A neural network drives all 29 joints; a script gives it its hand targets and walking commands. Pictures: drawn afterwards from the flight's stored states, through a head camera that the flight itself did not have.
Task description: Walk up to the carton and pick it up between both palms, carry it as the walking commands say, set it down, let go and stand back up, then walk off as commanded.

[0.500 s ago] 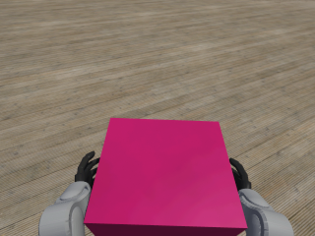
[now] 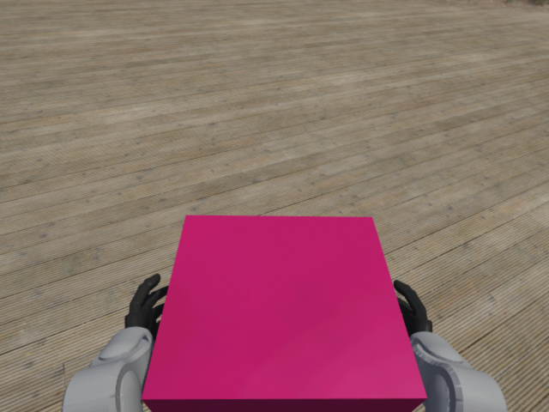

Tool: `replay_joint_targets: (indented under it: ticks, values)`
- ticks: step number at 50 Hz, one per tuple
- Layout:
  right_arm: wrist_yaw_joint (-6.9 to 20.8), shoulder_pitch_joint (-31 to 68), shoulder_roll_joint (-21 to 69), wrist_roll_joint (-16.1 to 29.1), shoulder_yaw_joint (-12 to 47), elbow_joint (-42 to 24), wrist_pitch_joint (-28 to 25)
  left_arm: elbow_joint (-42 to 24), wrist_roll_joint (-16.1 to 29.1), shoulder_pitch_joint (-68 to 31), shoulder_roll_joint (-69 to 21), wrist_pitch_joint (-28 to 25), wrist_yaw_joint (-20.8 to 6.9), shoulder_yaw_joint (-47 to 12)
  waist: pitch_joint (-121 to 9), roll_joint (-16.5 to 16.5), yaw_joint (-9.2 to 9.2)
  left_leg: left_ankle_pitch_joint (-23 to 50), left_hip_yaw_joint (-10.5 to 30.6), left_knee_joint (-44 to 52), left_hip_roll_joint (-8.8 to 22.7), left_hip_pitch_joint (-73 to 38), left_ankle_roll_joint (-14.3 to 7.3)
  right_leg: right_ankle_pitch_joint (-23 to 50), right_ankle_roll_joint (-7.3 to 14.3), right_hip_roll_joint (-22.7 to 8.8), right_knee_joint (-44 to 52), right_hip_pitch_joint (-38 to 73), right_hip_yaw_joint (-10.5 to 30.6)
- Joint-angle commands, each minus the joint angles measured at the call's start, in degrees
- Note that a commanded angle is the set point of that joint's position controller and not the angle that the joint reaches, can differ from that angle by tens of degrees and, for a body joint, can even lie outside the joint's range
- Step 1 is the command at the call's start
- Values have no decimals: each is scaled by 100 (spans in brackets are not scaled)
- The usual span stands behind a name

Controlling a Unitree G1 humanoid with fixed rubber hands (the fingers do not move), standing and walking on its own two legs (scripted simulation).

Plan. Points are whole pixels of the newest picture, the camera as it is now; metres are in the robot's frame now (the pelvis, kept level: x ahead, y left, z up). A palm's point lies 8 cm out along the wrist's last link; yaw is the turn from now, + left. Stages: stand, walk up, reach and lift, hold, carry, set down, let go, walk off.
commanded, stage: carry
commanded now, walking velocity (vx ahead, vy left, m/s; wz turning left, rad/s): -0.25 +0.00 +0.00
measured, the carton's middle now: (277, 344) +0.24 +0.01 +0.02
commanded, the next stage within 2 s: none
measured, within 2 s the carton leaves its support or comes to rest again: neither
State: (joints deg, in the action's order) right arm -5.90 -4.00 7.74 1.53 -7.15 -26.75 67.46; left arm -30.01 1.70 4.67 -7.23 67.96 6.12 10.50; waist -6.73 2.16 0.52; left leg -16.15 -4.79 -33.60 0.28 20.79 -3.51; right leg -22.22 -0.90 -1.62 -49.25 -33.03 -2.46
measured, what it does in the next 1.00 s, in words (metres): walks backwards: right foot, then left foot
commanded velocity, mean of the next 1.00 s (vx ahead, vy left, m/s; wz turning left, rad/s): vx -0.25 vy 0.00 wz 0.00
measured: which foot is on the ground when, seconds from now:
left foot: down 0.00-0.38, up 0.40-0.72, down 0.74-1.00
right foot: up 0.00-0.32, down 0.34-0.78, up 0.80-1.00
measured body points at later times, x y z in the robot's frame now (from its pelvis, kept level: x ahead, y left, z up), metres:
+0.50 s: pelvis -0.18 -0.04 +0.00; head -0.20 -0.05 +0.45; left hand +0.05 +0.12 +0.08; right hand +0.04 -0.22 +0.07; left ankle -0.12 +0.08 -0.66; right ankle -0.16 -0.13 -0.73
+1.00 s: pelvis -0.36 -0.03 +0.00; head -0.37 -0.01 +0.45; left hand -0.13 +0.16 +0.07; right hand -0.12 -0.18 +0.08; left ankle -0.31 +0.08 -0.73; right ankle -0.38 -0.16 -0.68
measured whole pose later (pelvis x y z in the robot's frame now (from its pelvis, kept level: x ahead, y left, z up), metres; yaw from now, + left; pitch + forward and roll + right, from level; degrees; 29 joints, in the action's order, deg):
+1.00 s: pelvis -0.36 -0.03 +0.00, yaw +1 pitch +3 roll -3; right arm -5.7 -4.6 7.7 1.3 -7.2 -30.3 67.0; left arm -31.3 2.8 3.6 -7.6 67.3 6.0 10.5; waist -4.7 -0.7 1.4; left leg -11.4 -2.9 -31.5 3.9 23.6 -1.4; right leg -26.9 -2.6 0.1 -52.3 -26.7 -3.2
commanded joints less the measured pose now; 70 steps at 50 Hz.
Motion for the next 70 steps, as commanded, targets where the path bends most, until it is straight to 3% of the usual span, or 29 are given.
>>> replay_joint_targets:
  ticks: [1, 6, 9, 11, 14, 16, 17, 19, 21, 23, 25, 29, 32, 34, 35, 36, 39, 40, 42, 47, 50, 54, 56, 57, 58, 60, 62, 68, 70]
  values:
    - [763, 2426, 3910, 1071, 3871, -1210, -249, -935, 1437, -3003, -4219, -169, -803, -4833, -812, -735, -82, 1931, 1341, 1386, 1846, -627, -413, -297, -26, 69, -1728, -349, 374]
    - [736, 1850, 3694, 979, 3635, -939, -210, -793, 1373, -2670, -4052, -128, -675, -4760, -1174, -1101, -93, 674, 1635, 1544, 1610, -913, -303, -437, -235, 170, -781, 147, 13]
    - [691, 1920, 3465, 951, 3515, -909, -203, -583, 1282, -2543, -3895, -70, -576, -4655, -1056, -1597, -71, 1545, 1640, 1517, 1629, -1200, -312, -694, -206, 225, 61, 257, -178]
    - [763, 2315, 3640, 1025, 3734, -1135, -230, -766, 1290, -2750, -3986, -117, -643, -4622, -1224, -1138, -89, 1711, 1710, 1491, 1586, -1418, -321, -717, -126, 208, 534, 599, -172]
    - [748, 2112, 3522, 1013, 3717, -1159, -220, -682, 1211, -2499, -3915, -89, -604, -4562, -1421, -1582, -97, 999, 1894, 1765, 1551, -1248, -249, -635, -73, 408, 1339, 1211, -420]
    - [772, 2252, 3682, 1080, 3873, -1139, -214, -741, 1198, -2537, -4000, -116, -638, -4485, -1636, -1034, -61, 1372, 1499, 1409, 1479, -1300, -59, 218, -34, 233, 2548, 1733, -615]
    - [765, 2508, 3715, 1162, 4056, -1295, -174, -474, 1024, -2249, -3929, -83, -637, -4250, -1497, -909, -25, 555, 1496, 1532, 1265, -580, 208, 75, 35, 1, 2971, 2251, -299]
    - [792, 2857, 3797, 1184, 4276, -1542, -241, -585, 1039, -2475, -4058, -213, -705, -4323, -1126, 900, 11, 21, 418, 234, 519, 213, 510, 848, 440, -1298, 2982, 1930, 1181]
    - [807, 2961, 3771, 1216, 4168, -1470, -230, -817, 1058, -2586, -4161, -152, -727, -4435, -531, 703, 109, -1424, -64, -2073, 6, 698, 464, 1874, 1117, -2233, 3330, 755, 1738]
    - [820, 2849, 3951, 1331, 4212, -1305, -174, -1222, 1076, -2654, -3969, -142, -717, -4287, -422, 188, 10, -913, 564, -3797, -2, 848, 358, 1601, 1138, -1794, 3286, 441, 1120]
    - [746, 2791, 3737, 1309, 4173, -1206, -158, -940, 960, -2362, -3689, -136, -714, -4126, -620, 479, -16, -458, 409, -3794, -17, 1524, 434, 2830, 1037, -1538, 2800, 1532, 895]
    - [598, 2524, 3777, 1175, 4197, -1037, -39, -577, 1000, -2125, -3658, -74, -755, -3972, -908, 950, 5, -910, 93, -2490, -71, 986, 481, 1614, 779, -1362, 3086, 1833, 1125]
    - [565, 2822, 3763, 1183, 4177, -1286, -80, -746, 1076, -2418, -3750, -94, -746, -4070, -828, 1282, 29, -1283, 66, -952, -94, 726, 476, 2168, 843, -1421, 3021, 2227, 1260]
    - [630, 2628, 3841, 1220, 4074, -1201, -90, -922, 1071, -2422, -3784, -93, -720, -4208, -1378, 620, 36, -1022, -52, -11, -147, 173, 416, 2313, 846, -1466, 2896, 2518, 1305]
    - [577, 2169, 3759, 1079, 3954, -676, -10, -739, 1034, -2262, -3531, -71, -667, -4090, -1202, 879, -14, -968, -145, 701, -117, -299, 407, 1898, 760, -1434, 3010, 2201, 1452]
    - [590, 2174, 3735, 1026, 3908, -732, -27, -715, 1056, -2403, -3604, -74, -679, -4223, -1357, 645, -14, -499, -162, 1520, 70, -688, 437, 1597, 525, -1234, 2819, 2163, 1152]
    - [717, 2531, 4107, 1112, 3994, -1127, -215, -1501, 1273, -3112, -3925, -193, -747, -4594, -1006, -1561, -37, 1002, 1496, 1430, 1633, -500, -117, 726, -178, -315, 1581, 799, -123]
    - [709, 2732, 4088, 1070, 3961, -1166, -180, -1337, 1259, -3341, -3991, -163, -740, -4558, -620, -1004, -65, 1321, 1335, 1463, 1839, 9, -283, 441, -168, -185, 817, 718, -352]
    - [693, 2503, 3851, 986, 3966, -1063, -181, -933, 1221, -2890, -3889, -151, -813, -4527, -534, -983, -119, 1491, 1567, 1554, 2150, 142, -711, -274, -31, -76, -708, 411, -32]
    - [714, 2456, 3932, 1090, 3922, -1363, -223, -973, 1435, -2828, -4265, -162, -763, -4707, -1265, -886, -107, 3480, 1415, 871, 1809, -1435, -518, -522, -208, 150, -824, -53, -3]
    - [702, 1940, 3685, 1036, 3832, -1358, -268, -898, 1337, -2400, -4130, -146, -687, -4729, -1246, -1678, -88, 3522, 1411, 922, 1557, -1717, -331, -731, -209, 255, 461, 490, -200]
    - [735, 1819, 3461, 939, 3808, -1047, -229, -786, 1183, -2380, -3819, -115, -687, -4531, -1305, -1595, -22, 2702, 1433, 824, 1504, -1272, -85, 382, -221, 11, 2471, 1553, -314]
    - [718, 1943, 3476, 894, 3863, -955, -168, -621, 1093, -2316, -3828, -66, -662, -4437, -1248, -922, -25, 2248, 1205, 361, 1285, -626, 246, 767, -197, -532, 2966, 2190, 182]
    - [729, 2478, 3506, 1024, 4099, -1283, -151, -469, 985, -2287, -3758, -83, -718, -4254, -1051, 857, -64, 425, 346, -117, 562, 178, 503, 2134, 232, -1459, 2767, 1893, 1273]
    - [734, 2824, 3817, 1144, 4207, -1641, -251, -698, 1160, -2428, -4160, -167, -795, -4340, -1078, 1505, -22, -946, -138, -1043, 301, 679, 522, 2961, 600, -1794, 2858, 1899, 1314]
    - [750, 2859, 4087, 1285, 4265, -1593, -221, -1113, 1331, -2723, -4341, -183, -836, -4481, -930, 957, -25, -1520, 208, -2675, 128, 955, 432, 4657, 1092, -2000, 2616, 1683, 1205]
    - [795, 3006, 4067, 1449, 4434, -1504, -211, -948, 1007, -2431, -4075, -222, -771, -4223, -897, 341, -11, -1133, 268, -2922, 155, 1005, 440, 3498, 999, -1632, 2630, 1675, 931]
    - [665, 2553, 3884, 1291, 4333, -1321, -140, -864, 1007, -2112, -3805, -172, -723, -4144, -1014, 1266, 12, -1273, 60, -1046, -37, 563, 494, 2717, 751, -1493, 2903, 2239, 1220]
    - [693, 2428, 3853, 1310, 4218, -1364, -186, -1007, 1058, -2099, -3861, -209, -701, -4280, -1387, 594, 25, -1117, -109, -89, -189, -48, 480, 1488, 767, -1363, 2979, 2056, 1307]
